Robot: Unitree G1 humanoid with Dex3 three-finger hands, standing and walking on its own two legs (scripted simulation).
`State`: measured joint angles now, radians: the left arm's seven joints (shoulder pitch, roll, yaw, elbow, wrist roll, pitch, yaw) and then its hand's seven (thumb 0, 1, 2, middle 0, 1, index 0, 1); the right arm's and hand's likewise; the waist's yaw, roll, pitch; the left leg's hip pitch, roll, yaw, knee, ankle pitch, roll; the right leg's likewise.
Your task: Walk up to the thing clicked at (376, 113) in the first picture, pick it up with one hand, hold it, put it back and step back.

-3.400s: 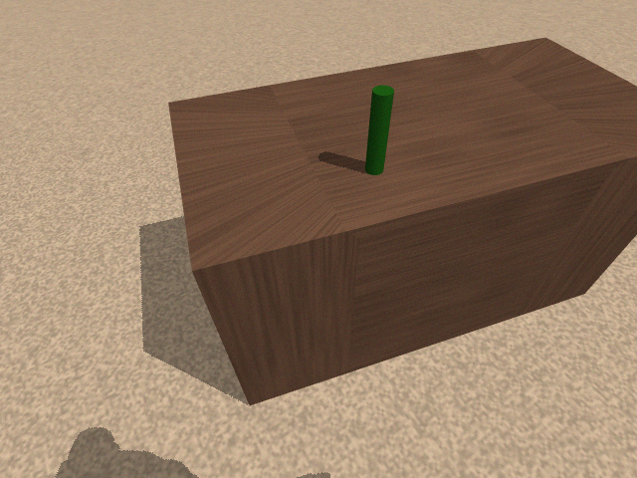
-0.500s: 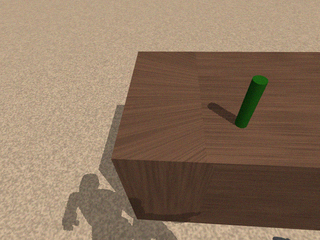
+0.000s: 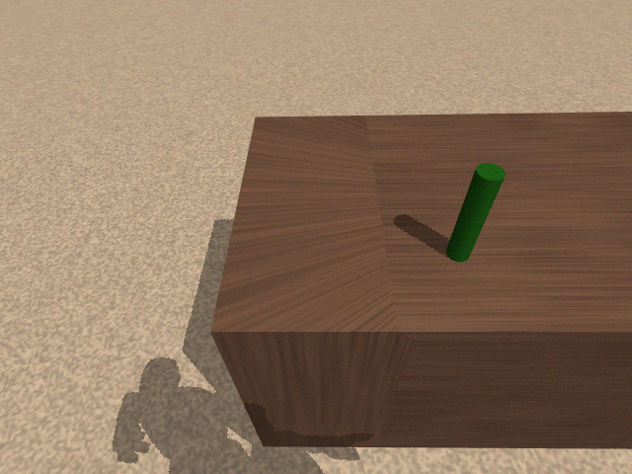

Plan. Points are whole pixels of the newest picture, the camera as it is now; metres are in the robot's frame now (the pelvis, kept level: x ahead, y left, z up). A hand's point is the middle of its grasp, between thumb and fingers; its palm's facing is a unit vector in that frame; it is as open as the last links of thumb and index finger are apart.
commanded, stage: walk up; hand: right
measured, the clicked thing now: (472, 217) +0.51 -0.24 +0.02
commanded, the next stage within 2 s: stand in 0.46 s
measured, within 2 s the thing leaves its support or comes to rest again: neither
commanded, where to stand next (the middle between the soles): +0.05 -0.01 m, yaw -2 degrees
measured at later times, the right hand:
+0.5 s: hand out of the picture +0.08 -0.26 -0.16, palm faces +0.02 +0.94 -0.33, open 7.4 cm
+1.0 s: hand out of the picture +0.07 -0.26 -0.15, palm faces +0.00 +0.94 -0.34, open 7.4 cm
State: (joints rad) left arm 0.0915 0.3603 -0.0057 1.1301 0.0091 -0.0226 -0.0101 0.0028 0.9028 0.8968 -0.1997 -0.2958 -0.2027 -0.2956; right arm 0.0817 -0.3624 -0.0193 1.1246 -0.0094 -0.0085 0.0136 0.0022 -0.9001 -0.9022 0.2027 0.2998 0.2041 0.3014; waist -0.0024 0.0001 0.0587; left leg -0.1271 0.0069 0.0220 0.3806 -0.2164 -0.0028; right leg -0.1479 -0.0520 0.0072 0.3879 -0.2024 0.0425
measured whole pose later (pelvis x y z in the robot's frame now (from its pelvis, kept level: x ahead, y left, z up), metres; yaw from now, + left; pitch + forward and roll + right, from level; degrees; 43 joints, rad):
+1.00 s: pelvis -0.01 -0.01 +0.00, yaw +0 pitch -3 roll +0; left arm 0.11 0.35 0.00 1.14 0.01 -0.01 -0.01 0.00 0.90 0.90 -0.20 -0.30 -0.20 -0.30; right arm 0.09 -0.35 -0.01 1.13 -0.01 -0.01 0.01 0.00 -0.90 -0.90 0.20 0.30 0.20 0.30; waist 0.00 0.00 0.05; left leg -0.10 0.02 0.02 0.32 -0.18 -0.02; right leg -0.12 -0.04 0.01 0.33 -0.16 0.03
